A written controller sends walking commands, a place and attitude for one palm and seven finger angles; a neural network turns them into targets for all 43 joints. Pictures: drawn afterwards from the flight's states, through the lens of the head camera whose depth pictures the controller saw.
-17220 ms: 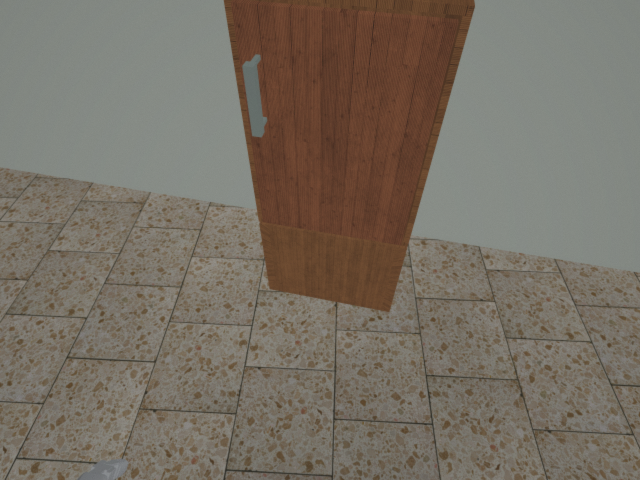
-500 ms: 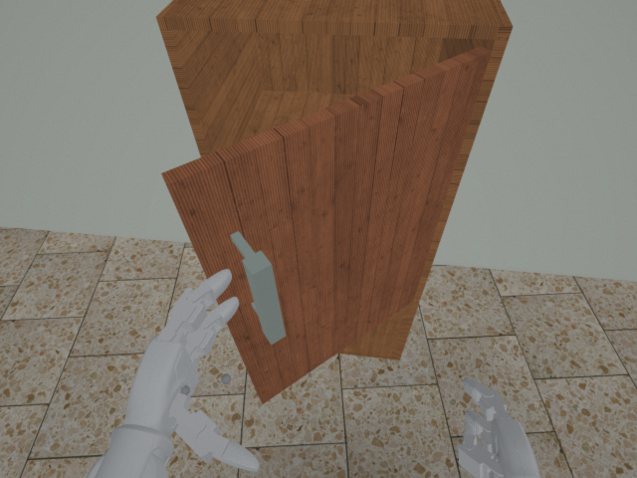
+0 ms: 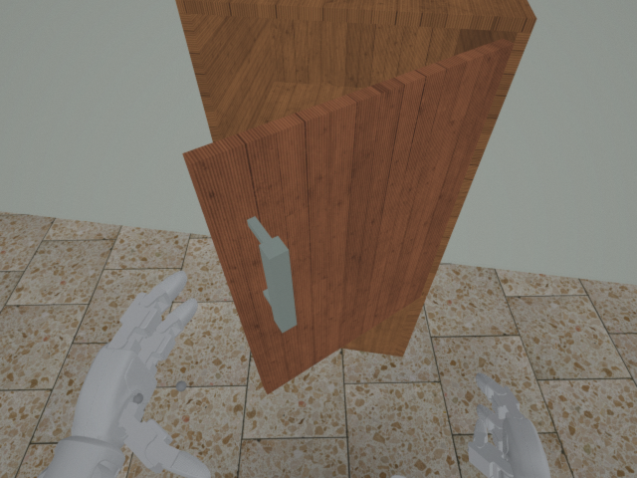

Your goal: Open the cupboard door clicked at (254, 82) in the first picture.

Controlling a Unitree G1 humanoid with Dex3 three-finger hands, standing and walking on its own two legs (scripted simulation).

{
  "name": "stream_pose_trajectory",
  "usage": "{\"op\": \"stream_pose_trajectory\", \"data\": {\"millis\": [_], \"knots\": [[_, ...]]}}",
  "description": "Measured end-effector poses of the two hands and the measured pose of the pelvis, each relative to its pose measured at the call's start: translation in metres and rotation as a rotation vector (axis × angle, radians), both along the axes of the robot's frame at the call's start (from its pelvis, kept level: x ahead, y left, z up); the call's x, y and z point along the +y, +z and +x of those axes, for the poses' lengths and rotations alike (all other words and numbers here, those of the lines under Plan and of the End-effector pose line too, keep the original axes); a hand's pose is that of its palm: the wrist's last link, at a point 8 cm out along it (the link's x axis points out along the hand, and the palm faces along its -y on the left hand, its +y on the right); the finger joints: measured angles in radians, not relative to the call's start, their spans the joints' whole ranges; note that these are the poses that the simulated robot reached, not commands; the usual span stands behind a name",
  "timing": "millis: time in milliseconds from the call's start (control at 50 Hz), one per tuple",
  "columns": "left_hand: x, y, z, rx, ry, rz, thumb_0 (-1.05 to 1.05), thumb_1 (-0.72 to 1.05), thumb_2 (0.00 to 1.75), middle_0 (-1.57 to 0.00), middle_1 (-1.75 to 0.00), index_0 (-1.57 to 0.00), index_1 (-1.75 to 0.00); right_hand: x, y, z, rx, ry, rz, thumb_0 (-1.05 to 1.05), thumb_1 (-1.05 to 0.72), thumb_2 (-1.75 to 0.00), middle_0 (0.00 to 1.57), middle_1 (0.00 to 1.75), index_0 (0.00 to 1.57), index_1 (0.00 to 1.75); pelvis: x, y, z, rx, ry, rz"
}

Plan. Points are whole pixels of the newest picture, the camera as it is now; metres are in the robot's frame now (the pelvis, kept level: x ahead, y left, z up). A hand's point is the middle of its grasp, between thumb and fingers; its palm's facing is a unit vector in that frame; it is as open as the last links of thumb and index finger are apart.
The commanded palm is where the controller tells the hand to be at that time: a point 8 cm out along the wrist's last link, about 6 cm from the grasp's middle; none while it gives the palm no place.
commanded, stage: draw the hand back to the body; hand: left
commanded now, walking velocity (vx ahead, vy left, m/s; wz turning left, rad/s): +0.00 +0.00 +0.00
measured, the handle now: (271, 277) +0.32 +0.09 +0.10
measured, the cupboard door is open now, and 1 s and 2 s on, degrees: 42 42 42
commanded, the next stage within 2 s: step back with the hand held close in 1.52 s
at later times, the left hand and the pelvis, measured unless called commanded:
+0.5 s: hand (118, 361) +0.20 +0.20 +0.14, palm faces +0.03 -0.98 -0.18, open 16.0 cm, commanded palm +0.16 +0.26 +0.15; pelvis +0.01 +0.02 +0.02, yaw +0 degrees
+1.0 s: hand (55, 303) +0.23 +0.25 +0.18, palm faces +0.37 -0.83 -0.41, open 10.8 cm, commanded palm +0.17 +0.30 +0.20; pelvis +0.03 +0.01 +0.05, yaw -1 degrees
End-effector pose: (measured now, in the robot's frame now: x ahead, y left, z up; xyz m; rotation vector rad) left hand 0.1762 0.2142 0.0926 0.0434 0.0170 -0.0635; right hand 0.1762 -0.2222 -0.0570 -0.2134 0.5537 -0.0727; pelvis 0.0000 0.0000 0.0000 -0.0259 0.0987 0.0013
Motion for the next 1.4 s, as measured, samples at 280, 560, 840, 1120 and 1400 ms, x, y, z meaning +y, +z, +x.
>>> {"op": "stream_pose_trajectory", "data": {"millis": [280,560,840,1120,1400], "knots": [[0.021,0.03,0.002,-0.011,0.013,0.025,-0.01,-0.5,0.3,-0.16,-0.3,-0.15,-0.3,0.028,0.014,0.005,-0.036,0.019,0.037,0.02,-0.9,-0.9,0.21,0.3,0.2,0.3,0.015,0.012,0.007,-0.042,-0.008,-0.005],[0.053,0.062,-0.003,-0.027,0.222,0.239,-0.01,-0.37,0.36,-0.16,-0.3,-0.16,-0.3,0.035,0.032,0.02,-0.044,0.041,-0.002,0.02,-0.9,-0.9,0.21,0.3,0.2,0.3,0.018,0.027,0.015,-0.101,-0.006,-0.006],[0.07,0.09,0.004,-0.056,0.4,0.37,0.0,0.07,0.55,-0.18,-0.3,-0.17,-0.3,0.031,0.025,0.023,0.084,0.03,-0.002,0.02,-0.9,-0.9,0.21,0.3,0.2,0.3,0.018,0.044,0.029,-0.15,-0.014,0.007],[0.083,0.122,0.009,-0.148,0.471,0.433,0.01,0.56,0.76,-0.2,-0.3,-0.19,-0.3,0.016,0.028,0.034,0.096,0.009,0.006,0.02,-0.91,-0.9,0.21,0.3,0.2,0.3,0.009,0.048,0.034,-0.167,-0.023,0.007],[0.077,0.123,0.006,-0.16,0.476,0.417,0.02,0.86,0.89,-0.21,-0.3,-0.2,-0.3,0.006,0.026,0.023,0.109,-0.011,0.007,0.02,-0.91,-0.9,0.2,0.3,0.2,0.3,0.003,0.049,0.027,-0.181,-0.03,0.01]]}}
